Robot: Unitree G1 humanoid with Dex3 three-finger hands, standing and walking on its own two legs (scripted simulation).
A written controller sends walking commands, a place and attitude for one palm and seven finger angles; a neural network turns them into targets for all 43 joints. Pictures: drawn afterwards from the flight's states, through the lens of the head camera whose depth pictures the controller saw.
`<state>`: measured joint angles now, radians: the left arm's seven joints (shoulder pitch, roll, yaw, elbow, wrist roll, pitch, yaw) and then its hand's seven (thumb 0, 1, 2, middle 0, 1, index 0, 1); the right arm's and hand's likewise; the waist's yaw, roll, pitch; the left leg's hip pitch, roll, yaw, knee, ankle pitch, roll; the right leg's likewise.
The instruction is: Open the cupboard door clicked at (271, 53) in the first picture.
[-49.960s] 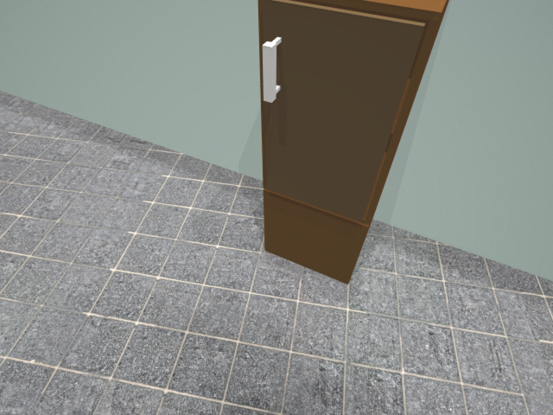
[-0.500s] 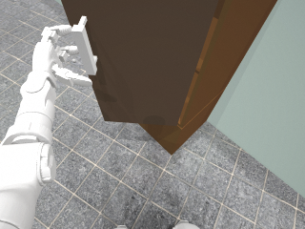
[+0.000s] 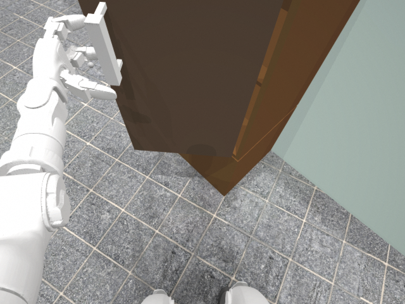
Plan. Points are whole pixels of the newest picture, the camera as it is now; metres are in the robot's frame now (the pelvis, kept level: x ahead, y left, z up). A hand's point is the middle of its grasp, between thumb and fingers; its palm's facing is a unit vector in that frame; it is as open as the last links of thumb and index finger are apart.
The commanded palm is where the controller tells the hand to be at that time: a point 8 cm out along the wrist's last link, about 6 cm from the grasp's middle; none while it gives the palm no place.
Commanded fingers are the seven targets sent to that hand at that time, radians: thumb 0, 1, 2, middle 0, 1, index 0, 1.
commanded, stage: move the hooked fingers beside the handle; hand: left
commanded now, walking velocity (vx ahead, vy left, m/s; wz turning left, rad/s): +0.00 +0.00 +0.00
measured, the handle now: (108, 46) +0.57 +0.17 +0.14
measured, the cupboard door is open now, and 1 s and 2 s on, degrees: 41 40 40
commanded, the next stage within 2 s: none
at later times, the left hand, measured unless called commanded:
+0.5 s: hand (86, 59) +0.53 +0.20 +0.14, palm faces -0.05 -1.00 +0.01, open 14.9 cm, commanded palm +0.51 +0.23 +0.13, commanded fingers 0.00 -0.50 0.30 -0.30 -1.20 -0.30 -1.20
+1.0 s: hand (86, 63) +0.53 +0.20 +0.13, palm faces -0.10 -1.00 -0.01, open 14.3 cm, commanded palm +0.51 +0.25 +0.13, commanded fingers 0.00 -0.50 0.30 -0.30 -1.20 -0.30 -1.20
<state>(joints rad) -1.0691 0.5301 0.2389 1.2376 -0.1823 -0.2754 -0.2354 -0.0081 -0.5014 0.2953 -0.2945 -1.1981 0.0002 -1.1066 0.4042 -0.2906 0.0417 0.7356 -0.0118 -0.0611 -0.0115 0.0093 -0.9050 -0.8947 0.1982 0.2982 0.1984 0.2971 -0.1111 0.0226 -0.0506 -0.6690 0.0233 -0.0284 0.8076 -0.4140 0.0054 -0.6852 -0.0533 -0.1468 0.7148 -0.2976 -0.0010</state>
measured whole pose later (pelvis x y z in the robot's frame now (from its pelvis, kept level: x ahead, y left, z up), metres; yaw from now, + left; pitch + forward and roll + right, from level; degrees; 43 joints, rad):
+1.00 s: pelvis +0.02 +0.01 +0.00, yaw -4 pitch +17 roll -3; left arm -0.91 0.59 0.41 1.12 -0.14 -0.24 -0.40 -0.01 -0.50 0.30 -0.29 -1.20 -0.24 -1.18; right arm 0.41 -0.28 0.04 0.63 0.01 0.05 -0.02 0.01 -0.90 -0.89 0.20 0.30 0.20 0.30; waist -0.13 0.03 -0.09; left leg -0.62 0.05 0.03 0.77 -0.44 0.02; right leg -0.66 -0.02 -0.09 0.67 -0.29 0.02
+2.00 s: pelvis +0.01 +0.01 +0.00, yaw -4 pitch +18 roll -3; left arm -0.96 0.73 0.48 1.19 -0.12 -0.24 -0.48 -0.01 -0.50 0.30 -0.29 -1.20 -0.30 -1.20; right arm 0.43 -0.29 0.06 0.60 0.01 0.06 -0.04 0.01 -0.90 -0.89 0.20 0.30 0.20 0.30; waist -0.17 0.02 -0.08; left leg -0.68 0.05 0.03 0.81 -0.44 0.02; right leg -0.72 -0.02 -0.08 0.68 -0.28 0.02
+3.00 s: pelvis +0.01 +0.01 +0.00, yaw -4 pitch +16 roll -2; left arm -0.93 0.61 0.42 1.16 -0.12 -0.25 -0.38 -0.01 -0.50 0.30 -0.30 -1.20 -0.30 -1.20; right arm 0.42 -0.29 0.05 0.61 0.01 0.05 -0.03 0.01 -0.90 -0.89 0.20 0.30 0.20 0.30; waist -0.16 0.03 -0.08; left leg -0.63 0.05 0.04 0.78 -0.43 0.01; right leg -0.68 -0.01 -0.07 0.68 -0.28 0.01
